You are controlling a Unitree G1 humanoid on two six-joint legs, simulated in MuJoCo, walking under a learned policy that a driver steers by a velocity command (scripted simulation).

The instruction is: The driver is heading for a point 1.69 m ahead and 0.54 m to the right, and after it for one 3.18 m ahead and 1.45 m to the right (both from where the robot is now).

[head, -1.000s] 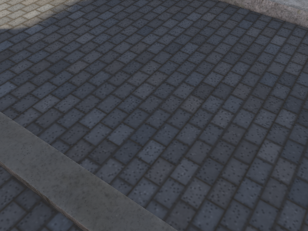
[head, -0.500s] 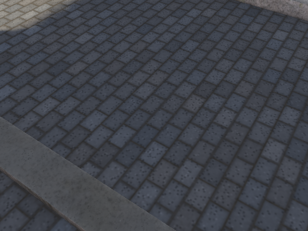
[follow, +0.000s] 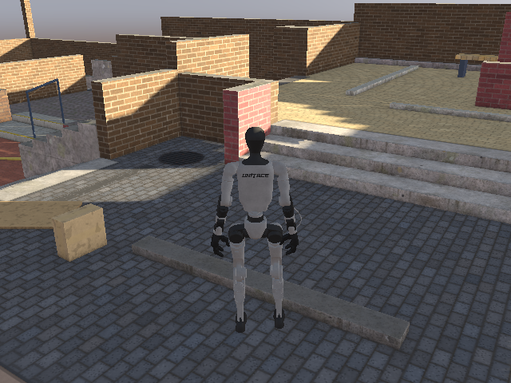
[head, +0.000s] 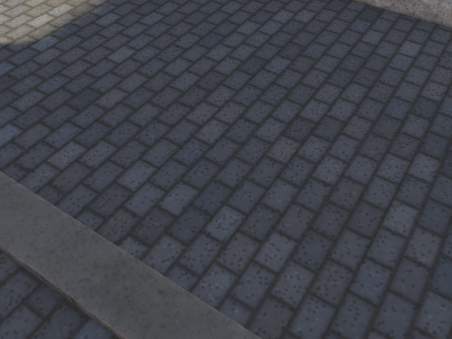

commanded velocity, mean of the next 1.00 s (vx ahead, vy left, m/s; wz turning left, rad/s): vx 0.16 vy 0.00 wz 0.00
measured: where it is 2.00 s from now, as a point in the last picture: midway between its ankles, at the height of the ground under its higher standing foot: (298, 289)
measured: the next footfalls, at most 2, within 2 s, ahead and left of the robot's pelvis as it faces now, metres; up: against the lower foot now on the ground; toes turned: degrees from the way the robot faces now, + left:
right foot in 0.82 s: +0.06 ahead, -0.15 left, +0.00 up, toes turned -4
left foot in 1.22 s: +0.44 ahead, -0.02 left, +0.08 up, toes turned +2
